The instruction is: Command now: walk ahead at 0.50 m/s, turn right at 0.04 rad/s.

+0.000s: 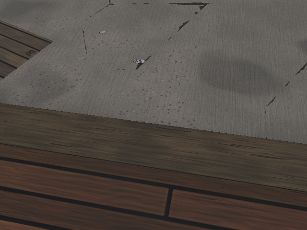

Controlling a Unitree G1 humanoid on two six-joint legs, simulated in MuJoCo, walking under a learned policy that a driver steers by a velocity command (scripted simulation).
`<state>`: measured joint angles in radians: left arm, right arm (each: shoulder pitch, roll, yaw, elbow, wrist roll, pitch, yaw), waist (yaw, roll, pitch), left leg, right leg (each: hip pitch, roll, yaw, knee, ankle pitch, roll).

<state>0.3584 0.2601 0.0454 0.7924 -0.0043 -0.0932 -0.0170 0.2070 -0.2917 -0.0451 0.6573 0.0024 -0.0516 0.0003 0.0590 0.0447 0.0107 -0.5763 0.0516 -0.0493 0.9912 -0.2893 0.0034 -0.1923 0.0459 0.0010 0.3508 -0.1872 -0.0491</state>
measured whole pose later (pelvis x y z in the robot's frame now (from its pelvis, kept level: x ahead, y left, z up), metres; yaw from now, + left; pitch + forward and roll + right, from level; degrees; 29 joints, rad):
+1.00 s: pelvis +0.47 -0.13 +0.00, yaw -28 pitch +2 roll -1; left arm 0.28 0.29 0.04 0.78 0.04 -0.12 -0.06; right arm 0.15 -0.28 0.00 0.74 -0.05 -0.09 0.05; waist 0.01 0.02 0.01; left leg -0.61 0.12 -0.01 0.93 -0.23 -0.08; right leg -0.26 0.10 0.01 0.39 -0.16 -0.09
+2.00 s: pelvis +0.55 -0.18 -0.01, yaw -6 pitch +2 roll -1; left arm 0.23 0.26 0.03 0.69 0.00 -0.07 -0.08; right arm 0.15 -0.30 -0.05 0.75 -0.02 -0.03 0.02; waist 0.01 0.04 0.02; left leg -0.26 0.06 -0.01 0.54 -0.23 -0.10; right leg -0.21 0.06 -0.05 0.43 -0.25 -0.07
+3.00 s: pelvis +0.53 -0.21 -0.01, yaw -20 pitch +0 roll +0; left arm 0.18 0.26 0.05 0.63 0.02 -0.09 0.00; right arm 0.25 -0.28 -0.03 0.78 -0.05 -0.08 0.01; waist -0.02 0.03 0.07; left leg -0.37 0.06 0.02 0.78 -0.44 0.00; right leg -0.21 0.03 -0.05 0.47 -0.27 -0.09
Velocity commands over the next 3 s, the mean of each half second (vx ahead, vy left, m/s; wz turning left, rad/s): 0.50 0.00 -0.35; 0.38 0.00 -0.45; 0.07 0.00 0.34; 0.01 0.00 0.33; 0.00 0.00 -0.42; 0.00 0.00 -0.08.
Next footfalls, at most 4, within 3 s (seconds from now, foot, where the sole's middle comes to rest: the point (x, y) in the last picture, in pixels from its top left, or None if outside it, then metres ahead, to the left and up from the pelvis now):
0.24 left None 0.28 0.14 -0.78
0.74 right None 0.49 -0.22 -0.78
1.12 left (190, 188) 0.68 -0.07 -0.78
1.68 right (237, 216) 0.56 -0.27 -0.78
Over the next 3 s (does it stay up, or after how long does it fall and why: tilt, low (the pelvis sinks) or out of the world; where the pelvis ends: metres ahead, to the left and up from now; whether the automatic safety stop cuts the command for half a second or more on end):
stays up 0.53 -0.21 -0.01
